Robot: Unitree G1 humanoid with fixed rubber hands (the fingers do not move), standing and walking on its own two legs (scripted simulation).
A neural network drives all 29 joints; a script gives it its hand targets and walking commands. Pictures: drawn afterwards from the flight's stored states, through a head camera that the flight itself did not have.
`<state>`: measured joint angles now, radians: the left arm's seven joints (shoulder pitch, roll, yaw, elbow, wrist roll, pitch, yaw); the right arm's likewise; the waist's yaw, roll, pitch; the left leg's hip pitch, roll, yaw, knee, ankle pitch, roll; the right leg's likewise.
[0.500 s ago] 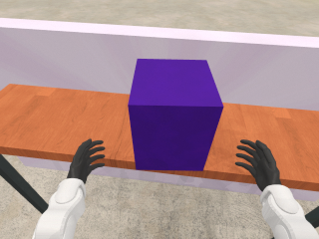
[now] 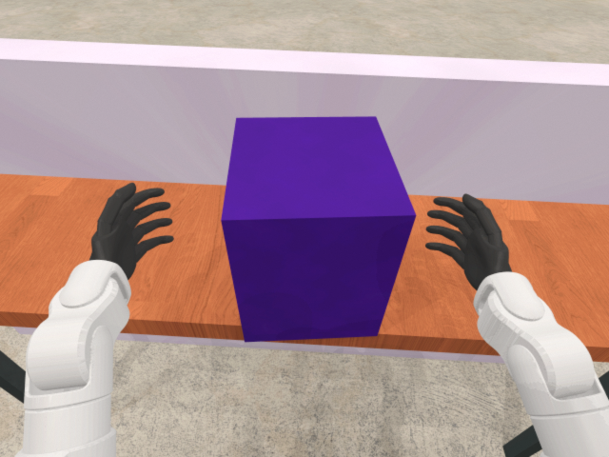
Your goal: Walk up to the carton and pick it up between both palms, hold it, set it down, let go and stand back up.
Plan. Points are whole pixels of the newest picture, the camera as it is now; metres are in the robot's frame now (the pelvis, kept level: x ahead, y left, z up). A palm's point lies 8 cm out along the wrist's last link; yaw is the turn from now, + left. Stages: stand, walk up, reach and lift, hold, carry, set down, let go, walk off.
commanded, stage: reach and lift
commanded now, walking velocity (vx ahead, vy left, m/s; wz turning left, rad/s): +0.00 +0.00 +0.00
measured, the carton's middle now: (309, 231) +0.41 +0.02 +0.10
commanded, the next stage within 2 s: none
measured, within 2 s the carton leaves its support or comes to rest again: neither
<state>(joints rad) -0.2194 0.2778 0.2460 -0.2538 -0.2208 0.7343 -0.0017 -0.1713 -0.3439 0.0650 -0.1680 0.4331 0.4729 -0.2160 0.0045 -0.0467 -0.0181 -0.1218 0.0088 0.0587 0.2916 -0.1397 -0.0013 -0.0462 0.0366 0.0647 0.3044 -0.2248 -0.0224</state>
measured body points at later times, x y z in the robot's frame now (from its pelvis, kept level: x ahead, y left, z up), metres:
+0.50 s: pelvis -0.03 +0.01 +0.00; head -0.03 +0.03 +0.45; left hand +0.37 +0.24 +0.23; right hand +0.39 -0.18 +0.21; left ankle +0.01 +0.12 -0.75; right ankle -0.04 -0.10 -0.75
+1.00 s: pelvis -0.02 +0.00 +0.00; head -0.01 +0.01 +0.45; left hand +0.42 +0.23 +0.25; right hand +0.43 -0.17 +0.24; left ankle +0.01 +0.12 -0.75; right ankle -0.04 -0.10 -0.75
